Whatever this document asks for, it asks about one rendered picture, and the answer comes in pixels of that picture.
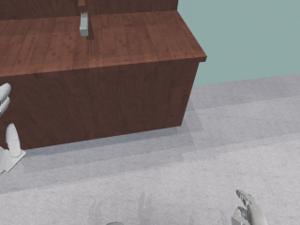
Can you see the counter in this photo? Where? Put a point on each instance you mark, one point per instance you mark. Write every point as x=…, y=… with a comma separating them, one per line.
x=133, y=73

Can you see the right robot hand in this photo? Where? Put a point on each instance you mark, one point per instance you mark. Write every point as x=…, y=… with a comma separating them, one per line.
x=254, y=215

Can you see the tap lever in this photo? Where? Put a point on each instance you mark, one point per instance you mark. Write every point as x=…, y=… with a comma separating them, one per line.
x=84, y=25

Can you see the left robot hand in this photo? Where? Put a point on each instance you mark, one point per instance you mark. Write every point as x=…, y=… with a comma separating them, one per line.
x=9, y=158

